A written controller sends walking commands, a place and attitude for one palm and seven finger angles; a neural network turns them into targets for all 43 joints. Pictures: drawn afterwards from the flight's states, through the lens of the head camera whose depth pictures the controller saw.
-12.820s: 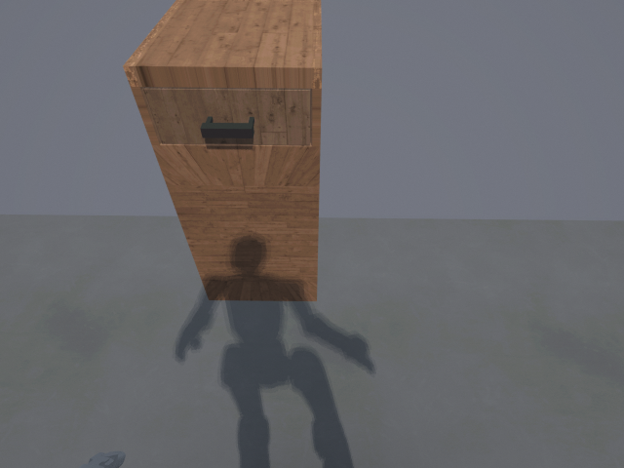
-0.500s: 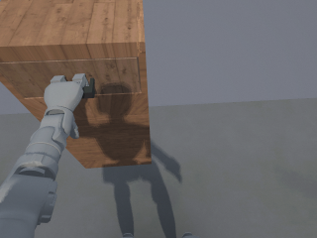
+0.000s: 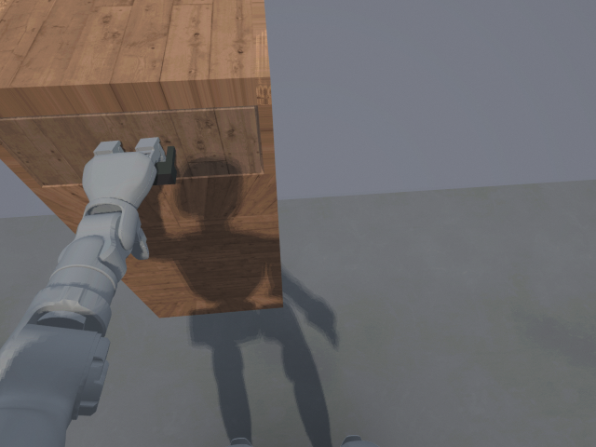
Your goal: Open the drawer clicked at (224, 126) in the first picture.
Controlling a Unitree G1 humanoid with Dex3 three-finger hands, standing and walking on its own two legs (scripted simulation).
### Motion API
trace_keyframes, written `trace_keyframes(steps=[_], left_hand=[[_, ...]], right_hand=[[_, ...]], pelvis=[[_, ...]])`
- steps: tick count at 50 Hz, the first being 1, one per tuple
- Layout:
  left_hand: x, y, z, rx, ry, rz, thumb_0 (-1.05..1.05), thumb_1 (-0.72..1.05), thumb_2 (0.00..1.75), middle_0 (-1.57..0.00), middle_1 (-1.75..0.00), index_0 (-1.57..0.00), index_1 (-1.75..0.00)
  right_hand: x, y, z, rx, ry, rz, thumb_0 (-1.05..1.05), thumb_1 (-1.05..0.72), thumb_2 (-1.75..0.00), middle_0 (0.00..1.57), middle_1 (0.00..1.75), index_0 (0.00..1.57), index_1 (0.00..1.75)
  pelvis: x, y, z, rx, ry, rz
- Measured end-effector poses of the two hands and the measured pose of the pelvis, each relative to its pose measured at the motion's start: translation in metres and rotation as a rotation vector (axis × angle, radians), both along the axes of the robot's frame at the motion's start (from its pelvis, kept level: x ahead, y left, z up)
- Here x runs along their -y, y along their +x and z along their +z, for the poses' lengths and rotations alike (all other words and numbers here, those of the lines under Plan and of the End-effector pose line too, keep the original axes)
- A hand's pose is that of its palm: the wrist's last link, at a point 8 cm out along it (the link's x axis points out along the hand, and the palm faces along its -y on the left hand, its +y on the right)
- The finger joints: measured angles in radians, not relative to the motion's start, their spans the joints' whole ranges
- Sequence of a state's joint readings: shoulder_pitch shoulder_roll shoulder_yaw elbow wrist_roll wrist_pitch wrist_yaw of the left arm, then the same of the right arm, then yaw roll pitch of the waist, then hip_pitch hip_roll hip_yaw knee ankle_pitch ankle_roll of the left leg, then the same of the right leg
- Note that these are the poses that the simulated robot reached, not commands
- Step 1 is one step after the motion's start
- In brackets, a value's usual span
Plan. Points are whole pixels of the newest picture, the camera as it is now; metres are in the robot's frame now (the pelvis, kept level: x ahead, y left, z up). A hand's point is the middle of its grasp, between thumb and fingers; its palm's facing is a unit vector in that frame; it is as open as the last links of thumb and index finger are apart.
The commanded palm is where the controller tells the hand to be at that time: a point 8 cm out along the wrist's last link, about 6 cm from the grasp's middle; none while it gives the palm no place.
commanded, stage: close the thumb around the handle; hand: left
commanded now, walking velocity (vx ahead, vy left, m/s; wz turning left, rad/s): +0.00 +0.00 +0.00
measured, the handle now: (137, 164) +0.52 +0.23 +0.04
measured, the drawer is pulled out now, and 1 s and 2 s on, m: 0.00 0.00 0.14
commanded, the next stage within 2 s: pull the drawer open in 0.66 s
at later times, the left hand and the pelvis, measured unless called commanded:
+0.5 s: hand (136, 198) +0.47 +0.22 +0.02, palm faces -0.06 -0.04 -1.00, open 6.7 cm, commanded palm +0.44 +0.22 +0.08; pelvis +0.01 +0.00 +0.00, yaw +0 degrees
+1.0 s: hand (136, 202) +0.46 +0.22 +0.02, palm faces -0.06 -0.04 -1.00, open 5.7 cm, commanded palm +0.42 +0.22 +0.08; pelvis +0.01 +0.00 +0.01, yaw -1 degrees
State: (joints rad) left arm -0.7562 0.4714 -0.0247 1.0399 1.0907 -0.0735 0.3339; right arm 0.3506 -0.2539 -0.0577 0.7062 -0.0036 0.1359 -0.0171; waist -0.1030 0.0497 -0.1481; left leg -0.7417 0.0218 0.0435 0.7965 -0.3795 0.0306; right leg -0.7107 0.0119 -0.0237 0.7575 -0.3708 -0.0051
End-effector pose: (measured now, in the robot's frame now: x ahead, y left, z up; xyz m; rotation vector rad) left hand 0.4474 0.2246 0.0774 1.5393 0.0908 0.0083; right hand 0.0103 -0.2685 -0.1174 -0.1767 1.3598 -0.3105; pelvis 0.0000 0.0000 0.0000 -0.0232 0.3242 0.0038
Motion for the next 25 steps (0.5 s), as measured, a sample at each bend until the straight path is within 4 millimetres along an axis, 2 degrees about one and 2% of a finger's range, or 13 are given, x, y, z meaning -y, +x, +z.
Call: trace_keyframes(steps=[4,9,25], left_hand=[[-0.001,0.001,0.0,-0.007,0.0,0.005,0.0,-0.44,0.33,-0.31,-1.21,-0.32,-1.21],[-0.001,0.003,0.0,-0.014,-0.002,0.0,0.0,-0.28,0.4,-0.32,-1.23,-0.33,-1.22],[-0.001,0.003,0.001,-0.009,-0.005,0.001,0.0,0.53,0.75,-0.37,-1.31,-0.39,-1.31]], right_hand=[[0.001,0.002,0.001,0.004,-0.004,0.0,0.01,-0.91,-0.9,0.2,0.3,0.21,0.3],[0.002,0.004,0.002,0.011,-0.01,-0.001,0.01,-0.91,-0.9,0.2,0.3,0.2,0.3],[0.001,0.011,0.001,0.014,0.0,0.002,0.01,-0.91,-0.9,0.2,0.3,0.2,0.3]], pelvis=[[0.0,0.0,0.0,0.0,0.0,-0.001],[0.0,0.001,0.001,-0.002,0.0,-0.003],[0.001,0.006,0.001,-0.002,0.0,-0.003]])
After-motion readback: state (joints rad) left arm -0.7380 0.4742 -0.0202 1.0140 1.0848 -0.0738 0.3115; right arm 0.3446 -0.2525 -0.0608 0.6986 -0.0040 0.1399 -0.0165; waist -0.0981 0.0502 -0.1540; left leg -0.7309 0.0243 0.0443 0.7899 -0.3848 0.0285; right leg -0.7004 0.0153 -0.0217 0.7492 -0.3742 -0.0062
